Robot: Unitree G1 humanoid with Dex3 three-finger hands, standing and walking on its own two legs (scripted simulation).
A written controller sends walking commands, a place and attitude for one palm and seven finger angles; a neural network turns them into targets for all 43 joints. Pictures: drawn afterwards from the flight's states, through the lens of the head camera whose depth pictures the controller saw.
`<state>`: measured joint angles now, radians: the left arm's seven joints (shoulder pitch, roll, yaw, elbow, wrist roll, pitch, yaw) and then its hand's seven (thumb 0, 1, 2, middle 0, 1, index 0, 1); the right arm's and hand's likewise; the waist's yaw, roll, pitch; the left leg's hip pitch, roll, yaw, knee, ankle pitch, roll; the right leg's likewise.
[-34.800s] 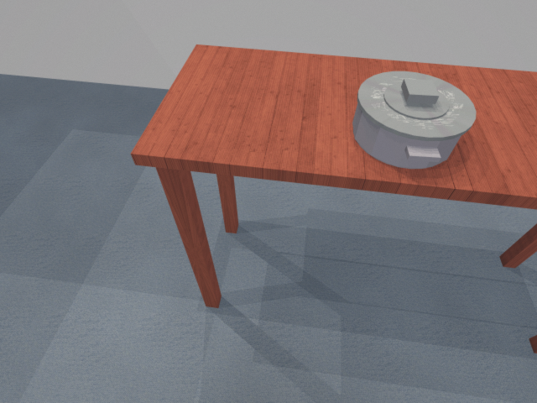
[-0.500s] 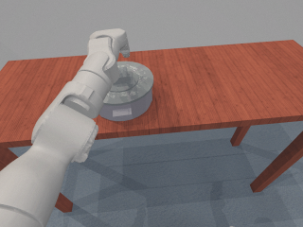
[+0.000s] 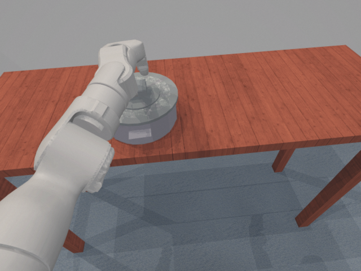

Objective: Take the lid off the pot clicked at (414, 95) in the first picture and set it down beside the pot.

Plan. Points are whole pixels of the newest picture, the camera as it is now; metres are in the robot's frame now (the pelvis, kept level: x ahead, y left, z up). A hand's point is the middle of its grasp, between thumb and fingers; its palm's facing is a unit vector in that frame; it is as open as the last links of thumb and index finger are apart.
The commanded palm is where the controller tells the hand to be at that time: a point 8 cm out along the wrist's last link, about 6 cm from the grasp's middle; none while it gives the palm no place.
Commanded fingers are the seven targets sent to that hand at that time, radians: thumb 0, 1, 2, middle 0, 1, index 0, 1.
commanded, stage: lower the open fingers around the knob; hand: left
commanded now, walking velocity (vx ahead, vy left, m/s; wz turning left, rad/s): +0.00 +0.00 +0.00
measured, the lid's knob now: (136, 88) +0.52 +0.09 +0.14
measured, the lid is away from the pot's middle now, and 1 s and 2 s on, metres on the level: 0.01 0.01 0.01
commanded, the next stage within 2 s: none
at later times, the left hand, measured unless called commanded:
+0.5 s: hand (131, 86) +0.47 +0.09 +0.19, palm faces -0.34 -0.05 -0.94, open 10.3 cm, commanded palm +0.47 +0.08 +0.21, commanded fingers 0.00 -0.23 1.25 -0.80 -0.08 -0.80 -0.08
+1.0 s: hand (135, 83) +0.48 +0.08 +0.19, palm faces -0.34 -0.03 -0.94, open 10.1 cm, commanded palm +0.48 +0.07 +0.21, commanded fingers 0.00 -0.23 1.25 -0.80 -0.08 -0.80 -0.08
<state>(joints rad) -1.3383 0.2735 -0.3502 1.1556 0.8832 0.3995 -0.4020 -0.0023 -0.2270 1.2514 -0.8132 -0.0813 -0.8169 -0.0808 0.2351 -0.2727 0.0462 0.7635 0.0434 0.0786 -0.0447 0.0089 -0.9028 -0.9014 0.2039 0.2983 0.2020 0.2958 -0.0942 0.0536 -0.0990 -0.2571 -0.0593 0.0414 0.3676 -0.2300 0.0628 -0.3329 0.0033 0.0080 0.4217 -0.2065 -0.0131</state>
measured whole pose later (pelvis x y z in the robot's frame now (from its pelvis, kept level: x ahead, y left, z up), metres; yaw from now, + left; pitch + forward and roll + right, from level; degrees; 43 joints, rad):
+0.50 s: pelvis -0.01 +0.00 +0.00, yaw +1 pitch +7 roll +1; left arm -1.37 0.22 -0.41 1.20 0.88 0.42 -0.40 0.00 -0.23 1.25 -0.80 -0.08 -0.80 -0.08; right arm 0.23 -0.27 0.05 0.78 0.03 0.09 -0.04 0.01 -0.90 -0.90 0.20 0.30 0.20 0.30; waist -0.10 0.04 -0.10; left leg -0.30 -0.07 0.03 0.41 -0.24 0.07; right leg -0.37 -0.01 -0.01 0.46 -0.22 -0.01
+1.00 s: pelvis -0.02 +0.00 -0.01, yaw +0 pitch +9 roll +0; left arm -1.48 0.23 -0.42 1.36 0.89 0.45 -0.36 0.00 -0.23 1.25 -0.86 -0.12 -0.82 -0.09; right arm 0.30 -0.29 0.05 0.80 0.03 0.08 -0.06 0.01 -0.90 -0.90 0.21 0.30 0.20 0.30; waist -0.15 0.03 -0.11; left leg -0.39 -0.06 0.04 0.47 -0.25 0.07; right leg -0.45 0.00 0.00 0.50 -0.22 -0.01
